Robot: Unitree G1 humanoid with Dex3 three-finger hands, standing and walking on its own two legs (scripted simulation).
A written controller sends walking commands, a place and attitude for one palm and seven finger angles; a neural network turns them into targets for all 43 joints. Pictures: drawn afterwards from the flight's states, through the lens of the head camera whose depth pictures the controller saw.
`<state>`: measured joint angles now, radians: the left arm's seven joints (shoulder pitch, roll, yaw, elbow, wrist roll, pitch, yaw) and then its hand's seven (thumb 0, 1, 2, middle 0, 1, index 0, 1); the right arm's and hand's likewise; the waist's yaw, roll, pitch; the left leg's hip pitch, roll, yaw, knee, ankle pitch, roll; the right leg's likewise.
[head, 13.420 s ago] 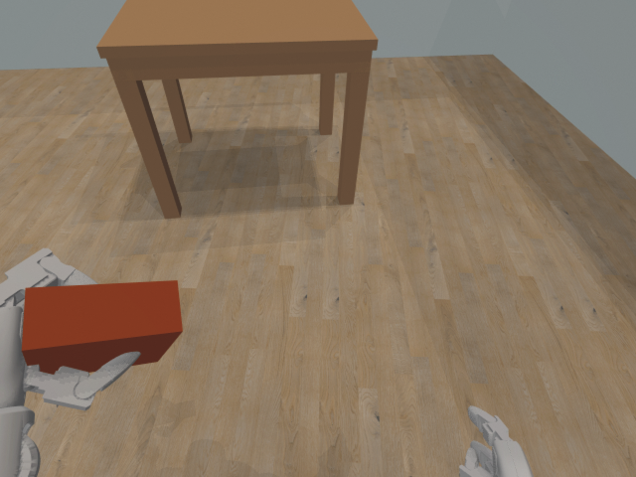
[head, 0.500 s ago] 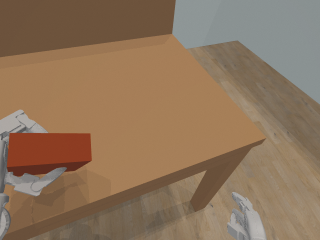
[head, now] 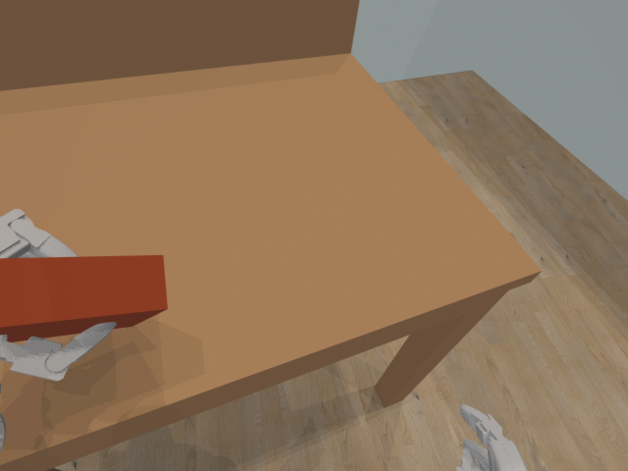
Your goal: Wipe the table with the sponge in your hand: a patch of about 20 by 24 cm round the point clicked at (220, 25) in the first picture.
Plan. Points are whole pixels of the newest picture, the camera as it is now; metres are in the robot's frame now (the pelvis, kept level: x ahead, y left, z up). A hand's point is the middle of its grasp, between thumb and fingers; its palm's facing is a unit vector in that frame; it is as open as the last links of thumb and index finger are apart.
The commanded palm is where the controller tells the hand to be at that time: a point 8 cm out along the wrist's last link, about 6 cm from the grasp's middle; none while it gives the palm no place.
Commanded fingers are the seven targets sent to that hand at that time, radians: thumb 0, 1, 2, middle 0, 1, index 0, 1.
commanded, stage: come to a stop and stand still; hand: left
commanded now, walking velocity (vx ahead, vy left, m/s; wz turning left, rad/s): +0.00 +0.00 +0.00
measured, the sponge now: (102, 298) +0.24 +0.23 +0.14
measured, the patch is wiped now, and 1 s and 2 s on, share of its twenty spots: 0.00 0.00 0.00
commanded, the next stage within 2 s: look again from close up in 0.26 s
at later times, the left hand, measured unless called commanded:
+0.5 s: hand (57, 313) +0.21 +0.25 +0.16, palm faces +0.36 -0.85 -0.38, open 9.1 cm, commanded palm +0.15 +0.28 +0.18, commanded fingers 0.00 0.10 1.30 -1.20 -1.60 -1.20 -1.60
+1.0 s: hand (78, 312) +0.21 +0.23 +0.16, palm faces +0.34 -0.86 -0.38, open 9.1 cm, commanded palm +0.16 +0.27 +0.18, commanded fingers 0.00 0.10 1.30 -1.20 -1.60 -1.20 -1.60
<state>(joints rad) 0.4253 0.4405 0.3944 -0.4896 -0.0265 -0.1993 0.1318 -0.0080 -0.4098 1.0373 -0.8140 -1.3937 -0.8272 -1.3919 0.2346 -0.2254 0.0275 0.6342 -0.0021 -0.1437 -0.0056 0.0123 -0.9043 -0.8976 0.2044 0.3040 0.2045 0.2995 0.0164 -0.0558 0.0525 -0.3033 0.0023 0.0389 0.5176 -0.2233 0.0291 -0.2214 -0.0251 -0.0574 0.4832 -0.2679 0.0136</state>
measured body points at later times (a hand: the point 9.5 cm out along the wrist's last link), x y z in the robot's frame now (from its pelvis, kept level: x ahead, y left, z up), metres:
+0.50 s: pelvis -0.02 +0.01 +0.00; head +0.00 +0.02 +0.45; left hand +0.18 +0.29 +0.18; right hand +0.16 -0.22 -0.07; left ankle +0.03 +0.10 -0.74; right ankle -0.01 -0.13 -0.74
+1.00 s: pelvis -0.01 -0.01 +0.01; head +0.00 +0.01 +0.46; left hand +0.19 +0.28 +0.18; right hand +0.16 -0.23 -0.07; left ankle +0.03 +0.10 -0.74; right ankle -0.01 -0.13 -0.74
